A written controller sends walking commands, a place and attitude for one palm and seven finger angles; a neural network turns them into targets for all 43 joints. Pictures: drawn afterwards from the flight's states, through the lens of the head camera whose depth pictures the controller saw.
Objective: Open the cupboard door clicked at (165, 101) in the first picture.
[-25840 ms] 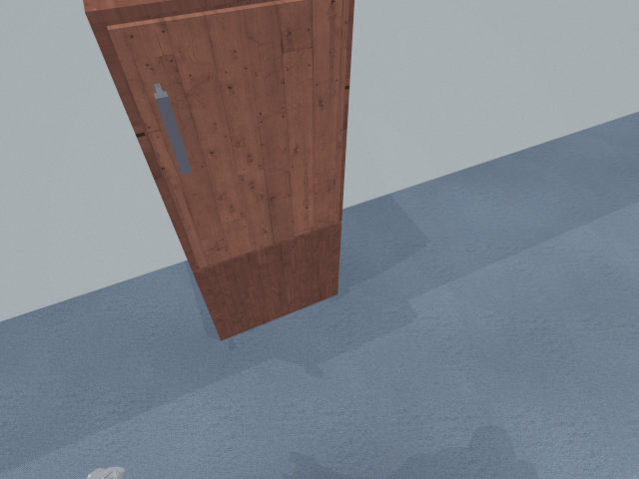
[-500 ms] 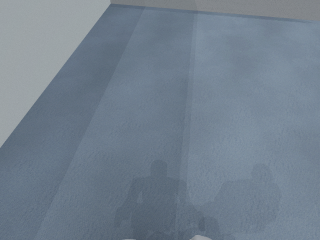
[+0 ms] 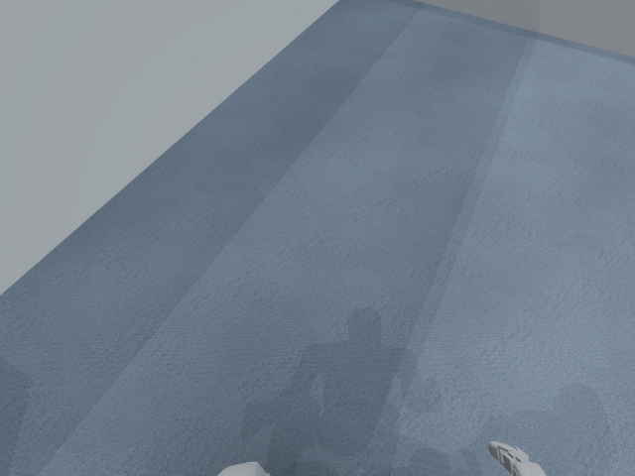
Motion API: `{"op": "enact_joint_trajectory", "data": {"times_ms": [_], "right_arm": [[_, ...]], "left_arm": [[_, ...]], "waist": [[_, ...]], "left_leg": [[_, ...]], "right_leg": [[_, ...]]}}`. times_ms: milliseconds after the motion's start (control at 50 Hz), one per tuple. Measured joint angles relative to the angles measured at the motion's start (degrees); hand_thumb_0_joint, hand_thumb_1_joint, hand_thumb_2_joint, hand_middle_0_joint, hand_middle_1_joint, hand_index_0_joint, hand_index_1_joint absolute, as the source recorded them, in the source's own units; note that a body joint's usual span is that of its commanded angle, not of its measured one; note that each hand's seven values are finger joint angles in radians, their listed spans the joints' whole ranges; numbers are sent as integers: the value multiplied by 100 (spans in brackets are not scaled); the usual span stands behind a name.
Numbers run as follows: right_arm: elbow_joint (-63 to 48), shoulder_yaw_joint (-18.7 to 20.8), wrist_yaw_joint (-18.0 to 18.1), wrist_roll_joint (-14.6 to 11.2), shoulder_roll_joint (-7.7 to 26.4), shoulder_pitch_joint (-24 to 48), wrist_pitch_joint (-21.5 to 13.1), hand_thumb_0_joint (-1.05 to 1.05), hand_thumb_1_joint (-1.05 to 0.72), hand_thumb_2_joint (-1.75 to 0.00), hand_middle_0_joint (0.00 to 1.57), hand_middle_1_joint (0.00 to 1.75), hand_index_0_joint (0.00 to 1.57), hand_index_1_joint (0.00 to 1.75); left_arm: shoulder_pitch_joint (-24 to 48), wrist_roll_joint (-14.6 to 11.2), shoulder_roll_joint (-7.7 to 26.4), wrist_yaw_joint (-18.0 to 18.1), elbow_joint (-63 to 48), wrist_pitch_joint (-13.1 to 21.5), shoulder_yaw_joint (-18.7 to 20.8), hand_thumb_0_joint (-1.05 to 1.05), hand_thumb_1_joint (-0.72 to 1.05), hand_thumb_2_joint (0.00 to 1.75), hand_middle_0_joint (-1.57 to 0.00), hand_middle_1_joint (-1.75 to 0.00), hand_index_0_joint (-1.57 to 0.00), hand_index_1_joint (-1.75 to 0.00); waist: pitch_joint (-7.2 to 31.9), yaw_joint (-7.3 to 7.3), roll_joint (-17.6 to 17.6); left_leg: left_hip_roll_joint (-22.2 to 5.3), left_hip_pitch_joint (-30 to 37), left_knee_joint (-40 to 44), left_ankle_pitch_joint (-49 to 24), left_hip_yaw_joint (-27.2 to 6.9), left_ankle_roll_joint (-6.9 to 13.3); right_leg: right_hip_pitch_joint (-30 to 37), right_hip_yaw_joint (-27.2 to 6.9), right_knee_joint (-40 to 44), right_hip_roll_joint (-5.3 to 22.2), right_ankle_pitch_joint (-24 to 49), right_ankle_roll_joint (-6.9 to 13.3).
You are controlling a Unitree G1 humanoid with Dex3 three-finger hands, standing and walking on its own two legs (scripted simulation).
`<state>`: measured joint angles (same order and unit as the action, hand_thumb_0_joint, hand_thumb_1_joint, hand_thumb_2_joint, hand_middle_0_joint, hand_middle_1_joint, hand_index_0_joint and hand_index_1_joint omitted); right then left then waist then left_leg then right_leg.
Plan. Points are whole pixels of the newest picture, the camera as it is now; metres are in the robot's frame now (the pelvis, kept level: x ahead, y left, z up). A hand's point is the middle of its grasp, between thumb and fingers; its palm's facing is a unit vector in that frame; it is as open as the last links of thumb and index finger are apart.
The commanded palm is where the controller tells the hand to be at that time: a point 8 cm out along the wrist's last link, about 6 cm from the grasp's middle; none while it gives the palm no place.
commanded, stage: turn to face it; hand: left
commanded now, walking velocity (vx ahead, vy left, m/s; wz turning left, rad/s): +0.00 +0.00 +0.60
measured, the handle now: out of the picture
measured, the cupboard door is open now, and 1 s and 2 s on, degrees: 36 36 36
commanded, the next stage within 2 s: none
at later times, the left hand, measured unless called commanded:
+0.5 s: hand out of the picture +0.05 +0.14 -0.14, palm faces +0.32 -0.91 -0.27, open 7.4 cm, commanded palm none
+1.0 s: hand out of the picture +0.05 +0.16 -0.14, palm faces +0.59 -0.74 -0.32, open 7.4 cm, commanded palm none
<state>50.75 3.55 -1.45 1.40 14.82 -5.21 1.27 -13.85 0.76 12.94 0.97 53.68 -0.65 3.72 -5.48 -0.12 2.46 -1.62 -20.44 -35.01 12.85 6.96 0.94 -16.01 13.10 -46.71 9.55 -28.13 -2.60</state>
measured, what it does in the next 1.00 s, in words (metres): walks ahead, turning left: right foot, then left foot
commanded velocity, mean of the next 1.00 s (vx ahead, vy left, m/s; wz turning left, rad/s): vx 0.00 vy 0.00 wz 0.60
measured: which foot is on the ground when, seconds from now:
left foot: down 0.00-0.28, up 0.30-0.62, down 0.64-0.94, up 0.96-1.00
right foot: up 0.00-0.28, down 0.30-0.64, up 0.66-0.94, down 0.96-1.00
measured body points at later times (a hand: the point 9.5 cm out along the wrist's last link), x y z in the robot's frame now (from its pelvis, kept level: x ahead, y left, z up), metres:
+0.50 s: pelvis +0.05 -0.06 +0.02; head +0.12 -0.06 +0.46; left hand +0.04 +0.19 -0.12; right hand +0.22 -0.28 -0.13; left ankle -0.01 +0.06 -0.66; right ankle +0.06 -0.17 -0.72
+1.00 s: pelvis +0.09 -0.09 +0.00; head +0.14 -0.07 +0.45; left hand +0.02 +0.19 -0.11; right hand +0.31 -0.25 -0.15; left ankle +0.01 +0.04 -0.69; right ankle +0.17 -0.19 -0.72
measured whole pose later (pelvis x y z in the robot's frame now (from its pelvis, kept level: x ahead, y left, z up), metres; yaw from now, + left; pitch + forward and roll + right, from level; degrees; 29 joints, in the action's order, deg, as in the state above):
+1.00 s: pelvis +0.09 -0.09 +0.00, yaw +37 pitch +1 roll +1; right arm 52.4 4.8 -0.8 1.1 14.5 -9.6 3.9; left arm -9.2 1.3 13.7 1.0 48.8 -0.7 3.7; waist -5.1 -0.7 -1.6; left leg 0.7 -24.2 -47.8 26.5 -4.3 -2.0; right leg -18.4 4.3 -36.3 4.5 -17.6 -1.2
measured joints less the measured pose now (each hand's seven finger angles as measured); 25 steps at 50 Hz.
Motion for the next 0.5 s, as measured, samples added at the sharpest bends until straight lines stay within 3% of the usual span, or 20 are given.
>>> {"op": "enact_joint_trajectory", "data": {"times_ms": [40,80,120,200,280,300,340,400,440,500], "right_arm": [[-70,-30,39,-1,-42,35,-51,0,-91,-90,20,30,20,30],[-97,-46,92,11,-64,-24,-48,0,-91,-90,20,30,20,30],[-64,-57,121,24,-68,-83,-17,0,-91,-90,20,30,20,30],[24,-60,101,39,-69,-191,61,0,-91,-90,20,30,20,30],[41,-10,77,9,-83,-307,165,0,-90,-90,21,30,20,30],[40,19,69,-15,-87,-325,193,0,-90,-90,21,30,20,30],[89,91,56,-27,-7,-286,258,1,-90,-90,21,30,20,30],[167,137,24,-30,36,-222,312,1,-91,-90,20,30,20,30],[186,121,2,-42,-2,-208,310,1,-91,-90,20,30,20,30],[203,73,-24,-60,-75,-181,292,1,-91,-90,20,30,20,30]], "left_arm": [[65,3,137,35,38,-178,45,0,91,90,-20,-30,-20,-30],[164,10,205,40,46,-273,92,1,91,90,-20,-30,-20,-30],[257,16,225,0,-26,-288,115,1,91,90,-20,-30,-20,-30],[361,12,196,-51,-228,-228,95,1,91,90,-19,-30,-20,-30],[333,10,167,-64,-402,-101,41,0,91,90,-19,-30,-20,-30],[296,40,168,-51,-443,-33,33,0,91,90,-20,-30,-20,-30],[298,63,41,-11,-432,13,-29,0,91,90,-20,-30,-20,-30],[197,59,-128,41,-393,4,-94,0,91,90,-20,-30,-20,-30],[138,60,-196,56,-343,3,-120,0,91,90,-20,-30,-20,-30],[87,65,-260,44,-289,35,-150,0,90,90,-20,-30,-20,-30]], "waist": [[-37,26,63],[-11,44,20],[1,72,-60],[29,78,-247],[96,26,-378],[128,45,-342],[50,25,-460],[-15,-22,-474],[-31,-61,-382],[-67,-50,-223]], "left_leg": [[33,-72,-251,343,-106,66],[36,-33,-156,405,-274,15],[37,50,57,284,-445,-76],[33,144,328,138,-780,-165],[74,17,116,255,-1112,-347],[136,-130,-189,590,-1120,-347],[205,-519,-1408,1378,-1116,-314],[181,-910,-2878,1399,-850,-377],[106,-892,-2924,1336,-644,-443],[35,-614,-2138,1326,-385,-484]], "right_leg": [[-532,-539,-1176,-159,-412,-115],[-906,-828,-1728,-302,-256,-178],[-1087,-987,-1692,-368,22,-209],[-993,-1121,-697,-477,257,-211],[-398,-1061,896,-626,787,-147],[-337,-1076,1135,-584,902,-1],[-344,-912,939,-541,854,199],[-104,-696,1152,-436,877,268],[74,-552,1385,-352,944,273],[269,-320,1589,-223,969,261]]}}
